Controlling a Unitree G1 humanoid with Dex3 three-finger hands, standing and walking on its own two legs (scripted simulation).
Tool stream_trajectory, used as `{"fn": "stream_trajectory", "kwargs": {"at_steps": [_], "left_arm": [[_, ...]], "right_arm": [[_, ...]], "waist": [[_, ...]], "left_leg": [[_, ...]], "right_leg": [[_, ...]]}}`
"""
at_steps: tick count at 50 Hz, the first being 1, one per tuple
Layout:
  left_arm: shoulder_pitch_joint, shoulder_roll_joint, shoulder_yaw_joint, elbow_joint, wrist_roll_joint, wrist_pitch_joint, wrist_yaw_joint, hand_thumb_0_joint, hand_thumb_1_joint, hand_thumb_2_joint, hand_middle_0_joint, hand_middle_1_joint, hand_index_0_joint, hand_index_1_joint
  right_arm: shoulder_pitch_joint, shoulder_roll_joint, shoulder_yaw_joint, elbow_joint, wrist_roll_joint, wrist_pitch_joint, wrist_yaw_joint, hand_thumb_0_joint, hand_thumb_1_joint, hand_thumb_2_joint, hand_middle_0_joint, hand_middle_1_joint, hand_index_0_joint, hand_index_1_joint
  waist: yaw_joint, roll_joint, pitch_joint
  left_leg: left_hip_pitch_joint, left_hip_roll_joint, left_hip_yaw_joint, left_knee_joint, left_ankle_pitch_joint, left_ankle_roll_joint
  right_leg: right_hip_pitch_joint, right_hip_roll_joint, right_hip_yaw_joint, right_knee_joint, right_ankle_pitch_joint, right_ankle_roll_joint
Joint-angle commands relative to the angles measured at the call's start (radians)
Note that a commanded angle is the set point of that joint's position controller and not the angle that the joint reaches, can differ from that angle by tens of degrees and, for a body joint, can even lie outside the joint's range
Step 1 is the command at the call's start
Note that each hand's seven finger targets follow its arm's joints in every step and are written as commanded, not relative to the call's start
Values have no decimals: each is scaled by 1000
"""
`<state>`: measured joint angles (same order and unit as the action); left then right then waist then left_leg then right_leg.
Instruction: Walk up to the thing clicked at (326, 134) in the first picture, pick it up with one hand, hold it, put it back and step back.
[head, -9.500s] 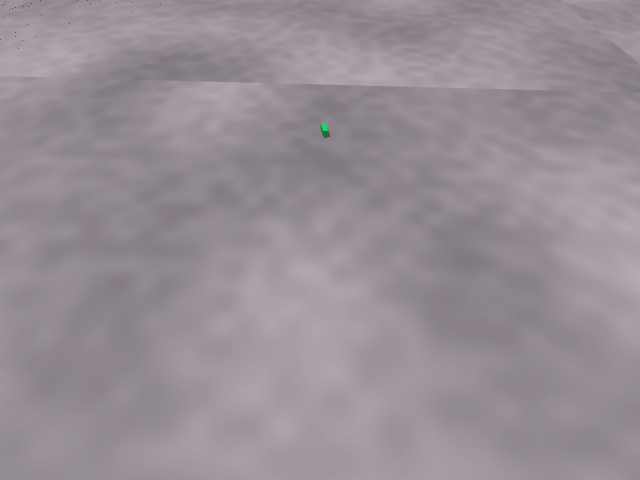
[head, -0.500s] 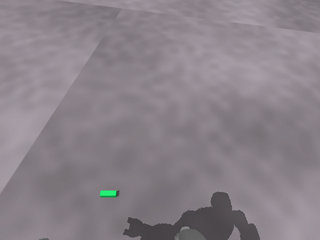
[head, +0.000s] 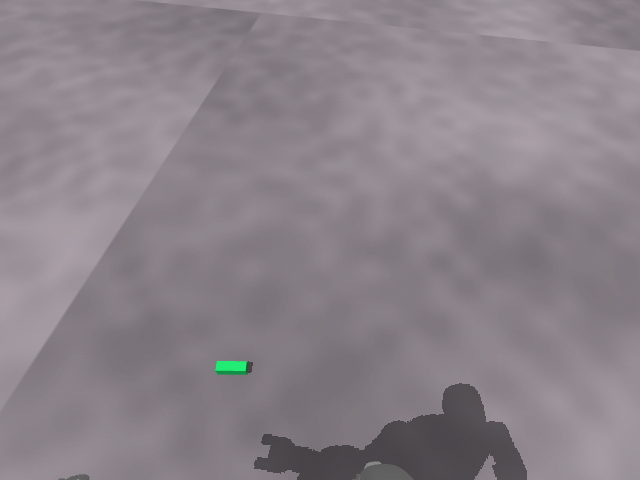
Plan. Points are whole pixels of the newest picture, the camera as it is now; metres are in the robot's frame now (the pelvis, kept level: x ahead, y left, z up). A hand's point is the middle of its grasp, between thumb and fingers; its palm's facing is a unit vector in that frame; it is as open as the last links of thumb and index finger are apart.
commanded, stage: walk up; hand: left
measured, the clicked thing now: (232, 367) +0.51 +0.27 -0.74
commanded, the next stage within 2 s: stand in 1.14 s
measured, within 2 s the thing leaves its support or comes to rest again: neither
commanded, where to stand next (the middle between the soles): +0.12 +0.00 m, yaw -2 degrees
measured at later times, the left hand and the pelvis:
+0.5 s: hand out of the picture +0.07 +0.26 -0.14, palm faces -0.02 -0.95 -0.31, open 7.4 cm; pelvis -0.01 +0.01 +0.02, yaw -1 degrees
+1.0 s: hand out of the picture +0.12 +0.26 -0.13, palm faces -0.04 -0.94 -0.34, open 7.4 cm; pelvis +0.02 +0.02 +0.02, yaw -1 degrees
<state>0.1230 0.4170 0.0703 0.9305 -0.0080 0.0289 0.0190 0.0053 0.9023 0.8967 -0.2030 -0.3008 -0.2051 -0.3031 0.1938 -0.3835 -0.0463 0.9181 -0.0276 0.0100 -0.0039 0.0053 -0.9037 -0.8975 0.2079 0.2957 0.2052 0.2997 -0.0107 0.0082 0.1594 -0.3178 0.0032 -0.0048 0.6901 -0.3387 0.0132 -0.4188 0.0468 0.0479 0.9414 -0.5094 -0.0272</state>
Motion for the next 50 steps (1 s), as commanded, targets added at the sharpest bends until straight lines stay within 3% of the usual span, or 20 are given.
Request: {"fn": "stream_trajectory", "kwargs": {"at_steps": [1, 2, 3, 4, 5, 6, 8, 10, 12, 13, 14, 15, 16, 18, 23, 25, 31, 37, 45, 50], "left_arm": [[71, 111, 24, -18, 16, -62, 0, 0, 900, 900, -200, -300, -200, -300], [72, 157, 29, -19, 35, -75, 7, 0, 900, 900, -200, -300, -200, -300], [38, 232, 38, -34, 50, -88, 11, 0, 900, 900, -200, -300, -200, -300], [-4, 289, 43, -39, 38, -87, 6, 0, 900, 900, -200, -300, -200, -300], [-28, 254, 33, -46, 36, -89, 1, 0, 900, 900, -200, -300, -200, -300], [-35, 220, 23, -44, 29, -92, 0, 0, 900, 900, -200, -300, -200, -300], [-51, 219, 21, -35, 36, -90, -4, 0, 900, 900, -200, -300, -200, -300], [-61, 207, 18, -33, 31, -75, -13, 0, 900, 900, -200, -300, -200, -300], [-54, 176, 10, -30, 29, -61, -24, 0, 900, 900, -200, -300, -200, -300], [-37, 147, 2, -24, 23, -58, -29, 0, 900, 900, -200, -300, -200, -300], [-48, 152, 5, -5, 21, -52, -32, 0, 900, 900, -200, -300, -200, -300], [-39, 163, 13, 8, 25, -51, -33, 0, 900, 900, -200, -300, -200, -300], [-27, 152, 10, 16, 23, -55, -35, 0, 900, 900, -200, -300, -200, -300], [-17, 143, 10, 37, 20, -66, -35, 0, 900, 900, -200, -300, -200, -300], [-49, 157, 5, 58, 20, -70, -34, 0, 900, 900, -200, -300, -200, -300], [-59, 151, -1, 70, 16, -68, -33, 0, 900, 900, -200, -300, -200, -300], [-58, 149, -13, 104, 6, -72, -25, 0, 900, 900, -200, -300, -200, -300], [-82, 143, -21, 122, 5, -63, -20, 0, 900, 900, -200, -300, -200, -300], [-111, 145, -22, 134, 11, -59, -19, 0, 900, 900, -200, -300, -200, -300], [-114, 147, -19, 133, 12, -62, -16, 0, 900, 900, -200, -300, -200, -300]], "right_arm": [[-50, -228, -42, -83, 6, -16, -9, 0, -900, -900, 200, 300, 200, 300], [-18, -186, -28, -79, 16, -13, -8, 0, -900, -900, 200, 300, 200, 300], [-9, -150, -14, -87, 25, -13, -1, 0, -900, -900, 200, 300, 200, 300], [-37, -191, -32, -68, 21, -6, -16, 0, -900, -900, 200, 300, 200, 300], [-33, -212, -42, -42, 17, -6, -14, 0, -900, -900, 200, 300, 200, 300], [-36, -207, -40, -34, 24, -10, -8, 0, -900, -900, 200, 300, 200, 300], [-18, -194, -36, -6, 24, -22, 1, 0, -900, -900, 200, 300, 200, 300], [35, -184, -32, 29, 16, -39, 8, 0, -900, -900, 200, 300, 200, 300], [23, -193, -39, 34, -1, -52, 3, 0, -900, -900, 200, 300, 200, 300], [-6, -226, -44, 27, -6, -60, 1, 0, -900, -900, 200, 300, 200, 300], [-26, -244, -44, 24, -3, -63, 3, 0, -900, -900, 200, 300, 200, 300], [-33, -253, -39, 29, 4, -61, 6, 0, -900, -900, 200, 300, 200, 300], [-54, -244, -33, 33, 1, -62, 5, 0, -900, -900, 200, 300, 200, 300], [-77, -225, -21, 38, 2, -69, 4, 0, -900, -900, 200, 300, 200, 300], [-63, -205, -13, 64, 6, -69, 6, 0, -900, -900, 200, 300, 200, 300], [-64, -208, -14, 74, 7, -74, 3, 0, -900, -900, 200, 300, 200, 300], [-73, -206, -12, 93, 19, -81, -8, 0, -900, -900, 200, 300, 200, 300], [-89, -207, -18, 106, 21, -70, -10, 0, -900, -900, 200, 300, 200, 300], [-129, -201, -18, 111, 18, -61, -6, 0, -900, -900, 200, 300, 200, 300], [-131, -195, -17, 115, 18, -62, -6, 0, -900, -900, 200, 300, 200, 300]], "waist": [[42, 105, -239], [33, 25, -241], [18, -134, -215], [32, -159, -210], [11, -110, -161], [8, -78, -143], [-6, -155, -132], [-14, -166, -153], [-16, -145, -154], [-4, -63, -155], [2, -44, -119], [14, -28, -90], [21, -9, -78], [34, 43, -89], [15, 30, -94], [12, 26, -100], [10, -4, -212], [7, -2, -222], [4, -12, -183], [2, -14, -222]], "left_leg": [[77, 170, -145, -51, 349, 136], [-35, 142, -135, 7, 263, 84], [-196, 42, -80, 75, 54, 20], [-82, 25, -81, 128, -266, 18], [-10, 36, -100, 166, -262, 16], [-31, 29, -99, 140, -238, 19], [14, 19, -36, 50, -114, 20], [133, -12, 12, -124, -2, 8], [225, 8, -30, -235, 29, 22], [231, 90, -170, -279, -59, 50], [111, 146, -262, -341, -296, 80], [31, 165, -274, -379, -398, 95], [11, 159, -259, -397, -373, 93], [-17, 149, -209, -383, -198, 67], [32, 81, -115, -338, -107, 29], [54, 97, -127, -352, -54, 32], [176, 114, -86, -315, 341, 29], [220, 120, -75, -320, 385, 37], [201, 113, -67, -348, 300, 33], [244, 114, -52, -344, 370, 24]], "right_leg": [[284, -25, -50, -523, 210, -3], [396, -89, 107, -554, 274, -24], [432, -283, 414, -592, 325, -97], [225, -418, 508, -569, 341, -229], [129, -401, 477, -572, 313, -239], [156, -345, 380, -571, 304, -197], [119, -282, 288, -588, 219, -133], [85, -215, 195, -557, 153, -99], [9, -190, 155, -536, 58, -65], [-44, -149, 132, -518, 7, -33], [-6, -110, 102, -490, -52, -17], [54, -96, 88, -462, -58, -20], [74, -87, 84, -458, -10, -17], [188, -89, 72, -484, 154, -22], [178, -135, 140, -599, 76, -39], [183, -126, 114, -586, 156, -33], [296, -146, 72, -549, 534, -19], [296, -141, 53, -537, 541, -13], [291, -142, 63, -569, 503, -8], [316, -151, 64, -574, 568, -9]]}}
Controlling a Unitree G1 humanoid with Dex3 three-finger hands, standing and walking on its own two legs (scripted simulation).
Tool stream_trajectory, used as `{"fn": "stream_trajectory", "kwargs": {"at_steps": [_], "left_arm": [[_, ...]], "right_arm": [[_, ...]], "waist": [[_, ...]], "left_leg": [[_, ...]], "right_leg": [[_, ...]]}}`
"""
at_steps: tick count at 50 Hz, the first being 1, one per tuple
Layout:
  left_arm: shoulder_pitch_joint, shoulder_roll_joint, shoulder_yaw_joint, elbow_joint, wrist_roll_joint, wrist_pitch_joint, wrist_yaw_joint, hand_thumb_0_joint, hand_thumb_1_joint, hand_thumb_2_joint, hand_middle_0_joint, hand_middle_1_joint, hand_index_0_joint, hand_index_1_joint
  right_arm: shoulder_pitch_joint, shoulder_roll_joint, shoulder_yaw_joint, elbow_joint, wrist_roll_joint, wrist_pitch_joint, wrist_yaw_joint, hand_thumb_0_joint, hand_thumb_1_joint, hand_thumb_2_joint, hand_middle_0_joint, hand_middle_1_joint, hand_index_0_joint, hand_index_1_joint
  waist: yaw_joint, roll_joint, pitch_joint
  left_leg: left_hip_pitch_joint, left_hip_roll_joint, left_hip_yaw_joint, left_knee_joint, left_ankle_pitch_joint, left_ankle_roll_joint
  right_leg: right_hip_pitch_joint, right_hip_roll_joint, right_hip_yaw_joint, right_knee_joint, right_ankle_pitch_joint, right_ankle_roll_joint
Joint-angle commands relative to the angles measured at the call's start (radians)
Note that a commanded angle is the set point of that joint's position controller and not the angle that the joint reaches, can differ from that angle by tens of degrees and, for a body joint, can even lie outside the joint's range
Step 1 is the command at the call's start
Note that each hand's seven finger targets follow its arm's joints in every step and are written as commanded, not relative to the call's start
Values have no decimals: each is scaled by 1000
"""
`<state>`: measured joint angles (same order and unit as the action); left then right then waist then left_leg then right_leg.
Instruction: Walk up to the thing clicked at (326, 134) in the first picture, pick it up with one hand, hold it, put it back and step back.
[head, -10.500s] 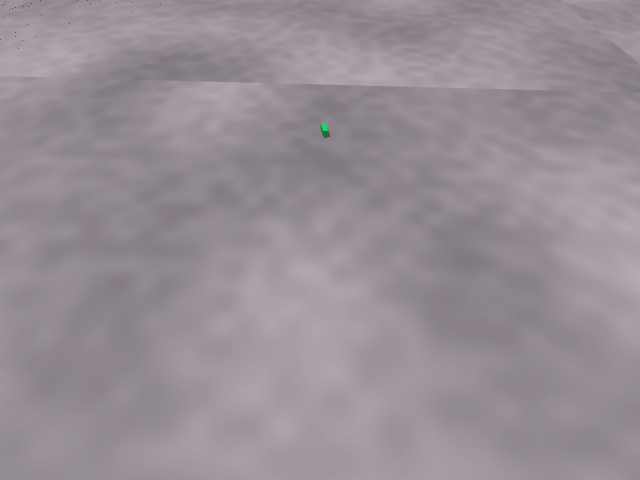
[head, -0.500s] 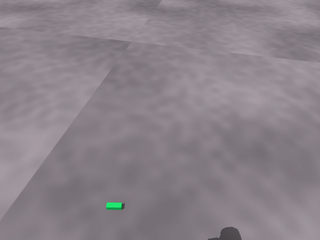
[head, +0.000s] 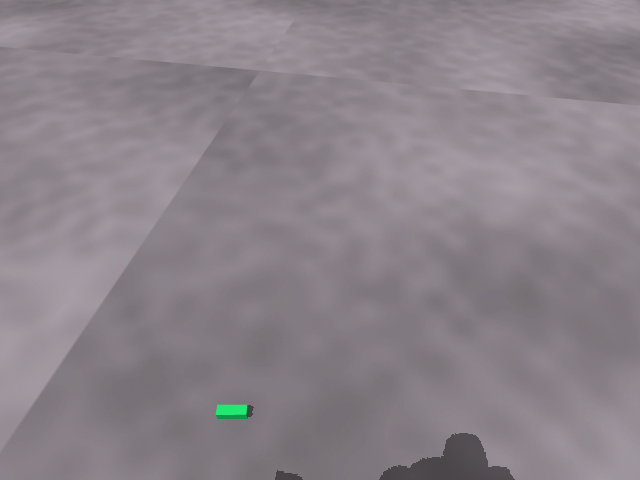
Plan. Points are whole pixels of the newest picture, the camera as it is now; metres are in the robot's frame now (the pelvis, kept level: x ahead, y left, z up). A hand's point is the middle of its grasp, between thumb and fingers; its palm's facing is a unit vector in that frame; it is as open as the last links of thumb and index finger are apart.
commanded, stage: walk up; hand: left
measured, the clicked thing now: (232, 411) +0.49 +0.26 -0.76
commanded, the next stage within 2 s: stand in 0.14 s
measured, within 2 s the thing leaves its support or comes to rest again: neither
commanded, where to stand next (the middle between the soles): +0.10 -0.01 m, yaw -1 degrees
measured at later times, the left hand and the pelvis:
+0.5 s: hand out of the picture +0.08 +0.25 -0.15, palm faces -0.02 -0.94 -0.34, open 7.4 cm; pelvis -0.01 +0.00 +0.01, yaw +1 degrees
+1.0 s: hand out of the picture +0.05 +0.25 -0.15, palm faces -0.01 -0.94 -0.34, open 7.4 cm; pelvis -0.01 +0.00 +0.01, yaw +1 degrees
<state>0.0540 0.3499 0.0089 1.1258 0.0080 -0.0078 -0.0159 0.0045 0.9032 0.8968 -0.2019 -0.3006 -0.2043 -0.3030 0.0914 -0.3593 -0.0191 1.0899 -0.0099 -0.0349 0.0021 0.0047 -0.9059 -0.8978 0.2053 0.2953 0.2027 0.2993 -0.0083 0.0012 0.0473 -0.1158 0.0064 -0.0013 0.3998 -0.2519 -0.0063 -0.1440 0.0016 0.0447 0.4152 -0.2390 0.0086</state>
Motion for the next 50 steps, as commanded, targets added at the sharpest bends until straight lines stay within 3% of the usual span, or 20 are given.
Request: {"fn": "stream_trajectory", "kwargs": {"at_steps": [1, 6, 7, 11, 14, 16, 20, 26, 29, 33, 35, 37, 42, 50], "left_arm": [[-48, 212, 44, -60, -4, -25, 19, 0, 900, 900, -200, -300, -200, -300], [-51, 213, 44, -67, 0, -24, 21, 0, 900, 900, -200, -300, -200, -300], [-70, 213, 41, -63, -9, -25, 23, 0, 900, 900, -200, -300, -200, -300], [-42, 207, 42, -50, -8, -26, 27, 0, 900, 900, -200, -300, -200, -300], [-39, 207, 40, -47, -9, -28, 26, 0, 900, 900, -200, -300, -200, -300], [-50, 210, 40, -50, -6, -27, 28, 0, 900, 900, -200, -300, -200, -300], [-38, 205, 35, -40, -6, -26, 28, 0, 900, 900, -200, -300, -200, -300], [-40, 216, 37, -38, -5, -27, 26, 0, 900, 900, -200, -300, -200, -300], [-27, 209, 35, -36, -4, -28, 26, 0, 900, 900, -200, -300, -200, -300], [-36, 221, 37, -39, -4, -30, 26, 0, 900, 900, -200, -300, -200, -300], [-12, 208, 33, -38, -4, -30, 25, 0, 900, 900, -200, -300, -200, -300], [-15, 216, 36, -38, -6, -31, 25, 0, 900, 900, -200, -300, -200, -300], [-1, 217, 37, -40, -3, -29, 25, 0, 900, 900, -200, -300, -200, -300], [6, 217, 32, -39, -5, -24, 23, 0, 900, 900, -200, -300, -200, -300]], "right_arm": [[-28, -219, -45, -56, 1, -16, -12, 0, -900, -900, 200, 300, 200, 300], [-34, -216, -44, -54, 0, -12, -13, 0, -900, -900, 200, 300, 200, 300], [-67, -201, -34, -51, 3, -7, -13, 0, -900, -900, 200, 300, 200, 300], [-59, -209, -32, -37, 7, -2, -14, 0, -900, -900, 200, 300, 200, 300], [-64, -205, -29, -30, 7, -2, -13, 0, -900, -900, 200, 300, 200, 300], [-57, -207, -29, -24, 5, 0, -15, 0, -900, -900, 200, 300, 200, 300], [-70, -202, -26, -16, 6, 7, -11, 0, -900, -900, 200, 300, 200, 300], [-59, -201, -26, -8, 1, 6, -7, 0, -900, -900, 200, 300, 200, 300], [-62, -200, -27, -8, 3, 5, -5, 0, -900, -900, 200, 300, 200, 300], [-51, -198, -28, -6, 0, 7, -2, 0, -900, -900, 200, 300, 200, 300], [-59, -209, -31, -6, 2, 5, -2, 0, -900, -900, 200, 300, 200, 300], [-41, -200, -28, -3, 2, 5, -3, 0, -900, -900, 200, 300, 200, 300], [-43, -205, -25, -10, 2, 3, -6, 0, -900, -900, 200, 300, 200, 300], [-28, -205, -19, -3, 1, 3, -7, 0, -900, -900, 200, 300, 200, 300]], "waist": [[-2, -6, -108], [-4, -17, -108], [1, 4, -79], [3, 2, -127], [2, -1, -129], [-3, -3, -147], [3, -7, -99], [0, -8, -77], [2, -1, -72], [-4, -19, -61], [4, 4, -78], [-2, 4, -68], [5, 2, -92], [6, 0, -62]], "left_leg": [[32, 109, -56, -51, 289, 42], [34, 107, -48, -61, 265, 41], [13, 120, -80, -85, 332, 27], [59, 127, -76, -81, 402, 25], [75, 121, -74, -95, 344, 19], [75, 127, -68, -93, 370, 20], [55, 118, -77, -116, 248, 19], [16, 116, -85, -146, 152, 19], [40, 117, -88, -134, 170, 22], [14, 113, -91, -137, 121, 23], [37, 118, -91, -126, 176, 25], [9, 111, -90, -137, 140, 22], [32, 124, -94, -128, 206, 27], [3, 115, -98, -147, 152, 21]], "right_leg": [[50, -103, 63, -47, 303, -44], [60, -109, 69, -63, 307, -43], [57, -115, 74, -73, 353, -32], [107, -117, 64, -78, 412, -24], [92, -117, 63, -101, 369, -22], [111, -122, 65, -96, 389, -26], [65, -116, 64, -133, 284, -20], [55, -116, 68, -151, 180, -20], [27, -116, 69, -155, 197, -20], [25, -115, 74, -164, 138, -21], [30, -119, 74, -156, 207, -22], [40, -117, 76, -156, 183, -22], [59, -122, 67, -135, 235, -27], [37, -115, 67, -143, 163, -25]]}}
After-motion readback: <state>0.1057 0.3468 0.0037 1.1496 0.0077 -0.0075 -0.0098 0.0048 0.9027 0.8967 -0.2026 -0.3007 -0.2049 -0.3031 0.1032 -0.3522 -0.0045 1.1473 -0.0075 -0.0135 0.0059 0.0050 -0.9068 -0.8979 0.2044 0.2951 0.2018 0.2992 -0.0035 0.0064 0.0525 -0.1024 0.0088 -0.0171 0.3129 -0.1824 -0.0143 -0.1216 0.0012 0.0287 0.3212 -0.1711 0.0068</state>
